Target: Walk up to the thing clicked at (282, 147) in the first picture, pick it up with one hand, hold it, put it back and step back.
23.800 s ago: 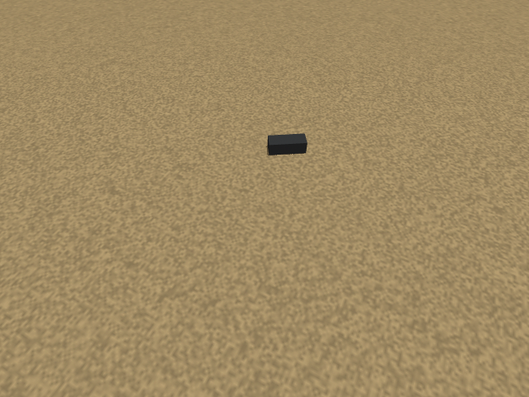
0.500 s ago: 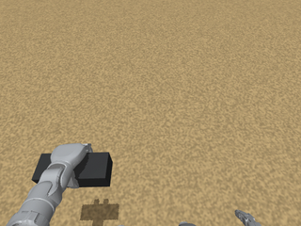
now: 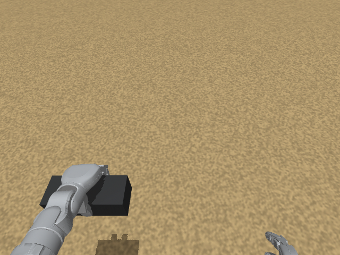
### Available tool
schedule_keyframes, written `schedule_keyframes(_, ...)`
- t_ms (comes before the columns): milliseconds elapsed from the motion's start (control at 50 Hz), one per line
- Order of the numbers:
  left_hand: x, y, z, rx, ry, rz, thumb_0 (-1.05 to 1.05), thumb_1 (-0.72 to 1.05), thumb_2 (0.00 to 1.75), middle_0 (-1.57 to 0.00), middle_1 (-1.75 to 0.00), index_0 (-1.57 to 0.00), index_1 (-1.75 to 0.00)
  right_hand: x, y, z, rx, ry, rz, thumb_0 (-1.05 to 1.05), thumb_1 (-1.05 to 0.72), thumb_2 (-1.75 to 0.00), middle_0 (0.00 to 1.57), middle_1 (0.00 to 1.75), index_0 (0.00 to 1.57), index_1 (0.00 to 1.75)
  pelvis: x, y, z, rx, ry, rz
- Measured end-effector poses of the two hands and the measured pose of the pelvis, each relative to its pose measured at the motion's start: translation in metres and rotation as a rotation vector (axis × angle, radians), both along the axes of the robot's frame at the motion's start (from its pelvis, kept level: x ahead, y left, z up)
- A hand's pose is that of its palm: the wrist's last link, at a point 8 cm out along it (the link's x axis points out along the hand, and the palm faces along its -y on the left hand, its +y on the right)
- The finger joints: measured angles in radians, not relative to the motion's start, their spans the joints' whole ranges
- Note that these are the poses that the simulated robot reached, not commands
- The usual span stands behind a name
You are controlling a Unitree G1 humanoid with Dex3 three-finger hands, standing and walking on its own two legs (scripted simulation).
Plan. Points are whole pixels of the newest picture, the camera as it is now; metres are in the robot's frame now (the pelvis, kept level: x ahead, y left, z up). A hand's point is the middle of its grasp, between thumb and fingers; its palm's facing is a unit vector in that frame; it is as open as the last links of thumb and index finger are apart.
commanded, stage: hold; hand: left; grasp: from above
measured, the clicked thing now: (89, 195) +0.30 +0.23 -0.09
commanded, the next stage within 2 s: crouch in 1.26 s
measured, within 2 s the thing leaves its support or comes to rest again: neither
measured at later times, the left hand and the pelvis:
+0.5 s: hand (85, 197) +0.28 +0.21 -0.03, palm faces -0.47 -0.04 -0.88, open 10.8 cm; pelvis -0.01 +0.00 +0.01, yaw +0 degrees
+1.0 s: hand (85, 198) +0.27 +0.21 -0.03, palm faces -0.48 -0.04 -0.88, open 10.8 cm; pelvis -0.01 -0.01 +0.01, yaw +0 degrees
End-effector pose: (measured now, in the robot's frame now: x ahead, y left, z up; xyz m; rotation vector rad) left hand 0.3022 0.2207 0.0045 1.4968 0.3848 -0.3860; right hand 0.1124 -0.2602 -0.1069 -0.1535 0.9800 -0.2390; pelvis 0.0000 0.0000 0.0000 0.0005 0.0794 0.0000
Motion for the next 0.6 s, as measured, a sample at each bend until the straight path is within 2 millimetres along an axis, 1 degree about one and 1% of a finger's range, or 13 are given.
schedule_keyframes(380,-0.016,-0.003,0.015,-0.005,0.006,-0.011,0.00,-0.14,0.60,-0.55,-0.72,-0.64,-0.63,0.004,0.004,0.006,0.015,-0.036,0.013,0.01,-0.90,-0.90,0.21,0.30,0.20,0.30,-0.008,-0.002,0.006,0.005,-0.038,-0.004)
schedule_keyframes(600,-0.021,-0.004,0.024,-0.007,-0.003,-0.010,0.00,-0.15,0.60,-0.57,-0.71,-0.65,-0.62,0.007,0.003,0.010,0.016,-0.053,0.022,0.01,-0.90,-0.90,0.21,0.30,0.20,0.30,-0.012,-0.005,0.008,0.007,-0.057,-0.003)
